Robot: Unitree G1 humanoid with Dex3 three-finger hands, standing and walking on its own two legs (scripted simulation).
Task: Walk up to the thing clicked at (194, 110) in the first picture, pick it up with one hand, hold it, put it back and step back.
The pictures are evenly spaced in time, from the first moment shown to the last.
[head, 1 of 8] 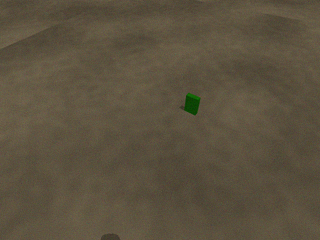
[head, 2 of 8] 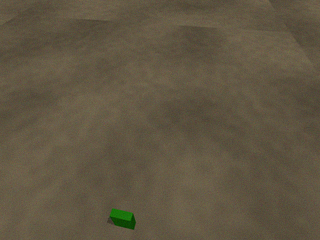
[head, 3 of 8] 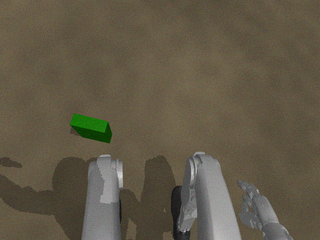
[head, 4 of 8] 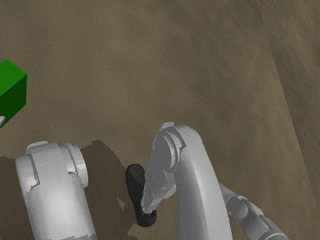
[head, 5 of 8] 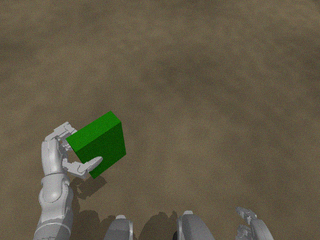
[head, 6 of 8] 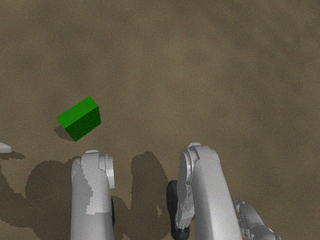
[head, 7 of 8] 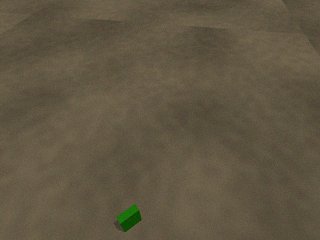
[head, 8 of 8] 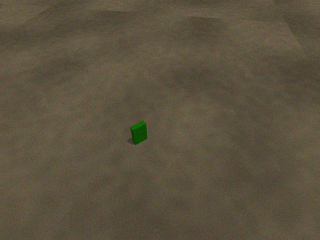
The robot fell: no
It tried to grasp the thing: yes
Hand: left
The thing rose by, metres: 0.67
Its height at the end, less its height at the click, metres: +0.00
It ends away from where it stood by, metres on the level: 0.01
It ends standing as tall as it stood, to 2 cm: yes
